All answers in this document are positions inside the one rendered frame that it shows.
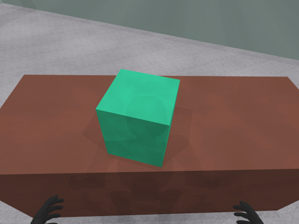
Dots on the left robot hand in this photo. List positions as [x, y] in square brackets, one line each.
[42, 216]

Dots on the carton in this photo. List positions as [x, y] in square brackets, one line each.
[135, 116]

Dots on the pedestal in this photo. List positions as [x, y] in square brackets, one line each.
[232, 139]

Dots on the right robot hand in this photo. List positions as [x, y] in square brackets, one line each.
[250, 214]

